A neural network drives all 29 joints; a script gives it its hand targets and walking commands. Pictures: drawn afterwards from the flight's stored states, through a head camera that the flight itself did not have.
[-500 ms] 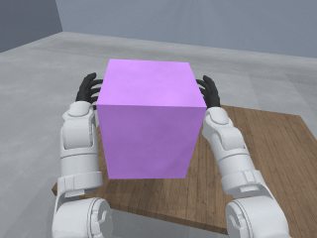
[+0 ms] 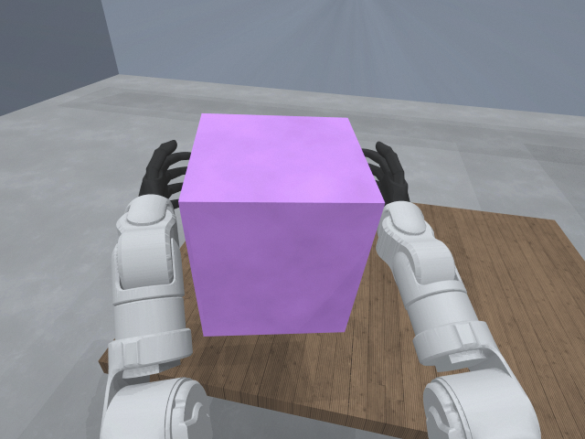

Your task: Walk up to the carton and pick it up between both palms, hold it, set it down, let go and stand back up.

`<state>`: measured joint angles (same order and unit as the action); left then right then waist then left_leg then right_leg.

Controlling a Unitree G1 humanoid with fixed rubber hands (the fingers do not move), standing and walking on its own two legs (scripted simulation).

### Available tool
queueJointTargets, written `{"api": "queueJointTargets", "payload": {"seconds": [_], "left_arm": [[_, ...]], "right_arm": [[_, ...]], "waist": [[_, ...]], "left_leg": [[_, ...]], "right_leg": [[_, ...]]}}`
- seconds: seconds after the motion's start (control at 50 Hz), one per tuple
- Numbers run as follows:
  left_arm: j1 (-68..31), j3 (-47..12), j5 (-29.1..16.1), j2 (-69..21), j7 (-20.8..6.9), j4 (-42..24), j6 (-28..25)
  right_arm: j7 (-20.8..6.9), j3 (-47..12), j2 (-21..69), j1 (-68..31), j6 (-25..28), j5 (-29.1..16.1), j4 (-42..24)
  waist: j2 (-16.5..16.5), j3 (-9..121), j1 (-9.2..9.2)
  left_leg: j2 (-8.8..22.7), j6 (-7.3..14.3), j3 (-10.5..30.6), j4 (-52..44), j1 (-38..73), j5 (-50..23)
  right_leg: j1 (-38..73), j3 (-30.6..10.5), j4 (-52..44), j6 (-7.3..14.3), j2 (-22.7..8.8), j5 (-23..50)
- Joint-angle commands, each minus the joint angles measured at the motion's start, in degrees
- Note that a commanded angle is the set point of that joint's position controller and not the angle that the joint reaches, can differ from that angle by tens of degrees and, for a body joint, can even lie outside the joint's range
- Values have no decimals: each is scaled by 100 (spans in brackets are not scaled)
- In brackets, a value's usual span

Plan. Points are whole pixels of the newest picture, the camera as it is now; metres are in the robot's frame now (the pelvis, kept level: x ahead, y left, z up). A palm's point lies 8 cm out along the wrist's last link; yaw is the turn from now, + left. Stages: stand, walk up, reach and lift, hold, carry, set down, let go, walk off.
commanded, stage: hold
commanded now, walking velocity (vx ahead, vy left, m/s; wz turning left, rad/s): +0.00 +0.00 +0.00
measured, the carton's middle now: (275, 226) +0.38 -0.01 +0.18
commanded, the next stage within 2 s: none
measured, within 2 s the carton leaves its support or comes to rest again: neither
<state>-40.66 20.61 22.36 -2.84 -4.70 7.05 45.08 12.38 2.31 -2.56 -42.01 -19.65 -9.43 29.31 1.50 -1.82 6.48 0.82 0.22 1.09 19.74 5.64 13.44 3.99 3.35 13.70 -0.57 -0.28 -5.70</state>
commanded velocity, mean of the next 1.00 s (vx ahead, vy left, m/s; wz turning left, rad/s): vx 0.00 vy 0.00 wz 0.00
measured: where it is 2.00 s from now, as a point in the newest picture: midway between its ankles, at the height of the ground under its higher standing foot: outside the picture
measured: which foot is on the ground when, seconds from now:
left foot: down 0.00-1.00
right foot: down 0.00-1.00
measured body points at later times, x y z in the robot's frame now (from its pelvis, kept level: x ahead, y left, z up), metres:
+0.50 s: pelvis +0.00 +0.00 +0.00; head -0.07 +0.02 +0.44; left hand +0.37 +0.13 +0.23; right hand +0.36 -0.17 +0.22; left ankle -0.01 +0.11 -0.75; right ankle +0.04 -0.13 -0.75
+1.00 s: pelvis +0.00 +0.00 +0.00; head -0.06 +0.02 +0.45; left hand +0.38 +0.14 +0.23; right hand +0.36 -0.17 +0.23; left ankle -0.01 +0.11 -0.75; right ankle +0.04 -0.13 -0.75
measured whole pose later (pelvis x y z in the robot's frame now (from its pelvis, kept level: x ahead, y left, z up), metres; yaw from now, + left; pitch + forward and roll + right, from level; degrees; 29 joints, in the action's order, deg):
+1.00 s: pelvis +0.00 +0.00 +0.00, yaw +1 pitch -11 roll -1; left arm -39.3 20.5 22.2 -2.6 -5.2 6.5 43.9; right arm 13.2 1.9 -2.2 -41.5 -19.3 -9.9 28.4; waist 2.7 -2.7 8.5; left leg 0.9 -0.1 1.9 19.5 4.4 12.7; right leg 3.6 4.3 12.6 -0.2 -0.2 -5.0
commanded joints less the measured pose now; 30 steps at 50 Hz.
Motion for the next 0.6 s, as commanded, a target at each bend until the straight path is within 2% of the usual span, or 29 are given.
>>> {"api": "queueJointTargets", "payload": {"seconds": [0.0, 0.02, 0.04, 0.06, 0.08, 0.1, 0.12, 0.14, 0.18, 0.2, 0.22, 0.24, 0.26, 0.28, 0.32, 0.34, 0.38, 0.4, 0.42, 0.44, 0.46, 0.48, 0.52, 0.54, 0.56, 0.58], "left_arm": [[-3551, -2522, -805, -2838, -849, -45, -224], [-3703, -2576, -872, -2721, -893, 51, -236], [-3395, -2453, -781, -2809, -952, 257, -184], [-3533, -2472, -789, -2841, -937, 22, -189], [-3644, -2567, -877, -2831, -951, 67, -214], [-3662, -2605, -872, -2828, -968, -4, -225], [-3700, -2633, -904, -2955, -928, -54, -235], [-3761, -2676, -900, -2924, -930, -53, -269], [-3661, -2676, -968, -2985, -863, -228, -316], [-3693, -2760, -1018, -3046, -835, -377, -350], [-3597, -2896, -1105, -3062, -795, -528, -371], [-3625, -3059, -1141, -3137, -754, -614, -373], [-3669, -3188, -1220, -3166, -705, -823, -427], [-3544, -3048, -1113, -3111, -693, -609, -389], [-3489, -2742, -867, -2879, -701, -330, -324], [-3500, -2846, -898, -2875, -733, -546, -305], [-3489, -2718, -864, -2778, -767, -387, -231], [-3532, -2694, -864, -2759, -772, -430, -263], [-3744, -2760, -910, -2787, -782, -507, -309], [-3732, -2695, -896, -2791, -757, -479, -299], [-3866, -2816, -979, -2839, -738, -534, -351], [-3865, -2753, -937, -2784, -728, -387, -362], [-3670, -2512, -815, -2764, -752, -122, -304], [-3700, -2420, -789, -2712, -779, 120, -276], [-3596, -2361, -762, -2732, -842, 229, -266], [-3643, -2296, -705, -2687, -858, 211, -263]], "right_arm": [[-675, -1738, 3194, -4273, 258, -290, -1328], [-651, -1669, 3178, -4169, 224, -214, -1119], [-630, -1573, 3140, -4242, 254, -192, -1236], [-652, -1644, 3131, -4187, 246, -246, -1181], [-637, -1683, 3183, -4354, 273, -258, -1278], [-631, -1619, 3144, -4246, 287, -220, -1148], [-659, -1689, 3164, -4370, 322, -281, -1262], [-643, -1613, 3188, -4325, 314, -275, -1140], [-664, -1898, 3337, -4499, 407, -415, -1635], [-656, -1976, 3292, -4409, 435, -433, -1626], [-643, -2159, 3340, -4529, 484, -556, -1995], [-638, -2223, 3366, -4596, 483, -625, -2079], [-633, -2294, 3386, -4516, 478, -667, -2134], [-604, -2319, 3381, -4519, 432, -687, -2123], [-632, -2196, 3262, -4246, 329, -549, -1609], [-630, -2168, 3308, -4179, 319, -539, -1665], [-642, -2130, 3218, -4179, 235, -505, -1589], [-666, -2129, 3335, -4243, 245, -473, -1645], [-647, -2155, 3371, -4343, 302, -482, -1735], [-684, -2145, 3366, -4432, 295, -509, -1700], [-687, -2108, 3425, -4424, 313, -468, -1718], [-697, -2127, 3426, -4552, 327, -486, -1711], [-709, -2037, 3406, -4511, 284, -435, -1513], [-708, -1931, 3284, -4525, 297, -381, -1340], [-686, -1799, 3326, -4472, 310, -276, -1421], [-707, -1733, 3273, -4408, 268, -198, -1200]], "waist": [[-196, 1412, 128], [-207, 1303, 250], [-211, 1263, 225], [-339, 1463, 215], [-268, 1571, 229], [-364, 1416, 322], [-424, 1743, 251], [-511, 1604, 301], [-439, 2034, 167], [-441, 2189, 220], [-445, 2475, 150], [-537, 2616, 205], [-487, 2655, 204], [-443, 2501, 195], [-347, 2014, 98], [-371, 1996, 90], [-211, 1807, 109], [-148, 1875, 37], [-213, 1909, 97], [-228, 1895, -22], [-289, 1940, 81], [-184, 1922, -34], [-181, 1703, -114], [-128, 1410, 11], [-66, 1374, 36], [-32, 1285, 19]], "left_leg": [[-256, -186, -290, -655, -1001, -1158], [-280, -188, -313, -657, -1014, -1082], [-279, -189, -308, -665, -1086, -1032], [-291, -210, -310, -667, -1046, -1184], [-311, -220, -365, -616, -1005, -1303], [-292, -242, -333, -633, -992, -1291], [-302, -279, -349, -586, -993, -1430], [-304, -285, -340, -586, -958, -1423], [-329, -278, -347, -464, -855, -1704], [-338, -292, -317, -422, -784, -1890], [-375, -306, -301, -291, -669, -2182], [-377, -345, -307, -199, -557, -2352], [-384, -368, -244, -99, -485, -2579], [-400, -347, -248, -125, -490, -2522], [-372, -276, -276, -259, -657, -1940], [-359, -289, -282, -290, -700, -1894], [-329, -227, -282, -424, -790, -1509], [-328, -197, -309, -452, -895, -1480], [-349, -205, -312, -464, -906, -1455], [-340, -188, -310, -454, -902, -1448], [-324, -204, -302, -455, -895, -1460], [-313, -171, -314, -447, -858, -1504], [-337, -157, -316, -492, -994, -1316], [-320, -110, -325, -610, -1073, -997], [-311, -38, -345, -681, -1136, -799], [-273, -31, -353, -717, -1152, -800]], "right_leg": [[1053, 221, 18, -44, 397, 511], [1006, 220, 13, -71, 351, 557], [1099, 200, -48, -57, 332, 542], [1190, 219, 29, -57, 346, 659], [1195, 206, 11, -78, 358, 714], [1099, 241, 11, -58, 363, 707], [1241, 238, 20, -21, 390, 725], [1146, 236, 41, -31, 378, 775], [1296, 231, 102, -42, 385, 1027], [1331, 244, 114, -81, 392, 1182], [1450, 217, 144, -113, 401, 1412], [1428, 219, 194, -85, 390, 1596], [1400, 233, 264, -122, 424, 1737], [1356, 202, 206, -137, 410, 1790], [1213, 213, 168, -132, 362, 1363], [1198, 204, 177, -127, 357, 1271], [1248, 235, 119, -130, 347, 914], [1318, 200, 129, -118, 328, 921], [1243, 221, 166, -144, 337, 919], [1196, 226, 167, -133, 363, 854], [1189, 222, 139, -93, 355, 866], [1106, 210, 130, -105, 369, 893], [1155, 168, 67, -89, 352, 747], [1031, 242, 33, -82, 354, 458], [1085, 198, 6, -115, 321, 355], [1039, 216, 12, -112, 336, 318]]}}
